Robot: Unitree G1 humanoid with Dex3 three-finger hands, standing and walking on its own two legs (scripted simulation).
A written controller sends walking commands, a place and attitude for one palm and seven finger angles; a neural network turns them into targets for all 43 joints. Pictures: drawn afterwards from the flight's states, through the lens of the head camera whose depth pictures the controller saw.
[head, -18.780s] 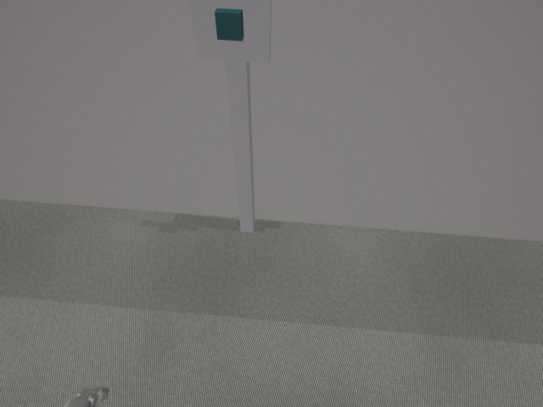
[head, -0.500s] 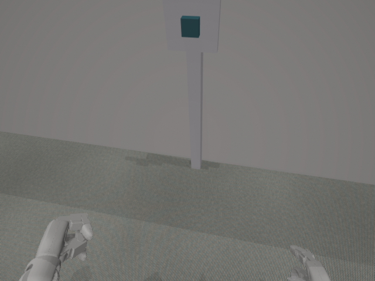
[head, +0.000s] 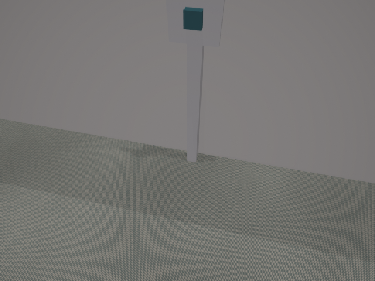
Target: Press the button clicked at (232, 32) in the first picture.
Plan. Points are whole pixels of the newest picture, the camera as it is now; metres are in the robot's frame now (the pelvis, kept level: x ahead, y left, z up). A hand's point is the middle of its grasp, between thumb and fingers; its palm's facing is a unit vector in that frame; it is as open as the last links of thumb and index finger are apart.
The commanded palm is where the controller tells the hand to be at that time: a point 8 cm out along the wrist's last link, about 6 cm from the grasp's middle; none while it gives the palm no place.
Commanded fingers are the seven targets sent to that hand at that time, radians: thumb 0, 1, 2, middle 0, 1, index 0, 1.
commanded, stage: let the arm hang, fingers relaxed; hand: left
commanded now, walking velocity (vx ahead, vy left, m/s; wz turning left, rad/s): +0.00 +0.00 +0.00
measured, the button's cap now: (193, 18) +0.88 +0.04 +0.15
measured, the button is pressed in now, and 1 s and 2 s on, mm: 0 0 0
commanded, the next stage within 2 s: stand and wait in 0.46 s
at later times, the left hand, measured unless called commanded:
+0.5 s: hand out of the picture +0.07 +0.18 -0.17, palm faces +0.00 -0.97 -0.23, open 7.4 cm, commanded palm none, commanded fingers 0.00 0.90 0.90 -0.20 -0.30 -0.20 -0.30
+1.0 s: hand out of the picture +0.09 +0.21 -0.16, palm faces +0.00 -0.95 -0.30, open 7.4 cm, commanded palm none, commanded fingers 0.00 0.90 0.90 -0.20 -0.30 -0.20 -0.30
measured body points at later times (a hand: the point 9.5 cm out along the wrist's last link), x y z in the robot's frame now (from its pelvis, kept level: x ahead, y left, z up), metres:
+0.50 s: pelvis +0.02 -0.01 +0.00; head +0.03 -0.01 +0.45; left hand +0.07 +0.24 -0.15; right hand +0.04 -0.25 -0.15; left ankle +0.02 +0.10 -0.74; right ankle +0.04 -0.12 -0.74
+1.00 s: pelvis +0.03 -0.02 +0.01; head +0.05 -0.03 +0.46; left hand +0.09 +0.26 -0.14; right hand +0.08 -0.29 -0.15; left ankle +0.02 +0.10 -0.74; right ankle +0.04 -0.12 -0.74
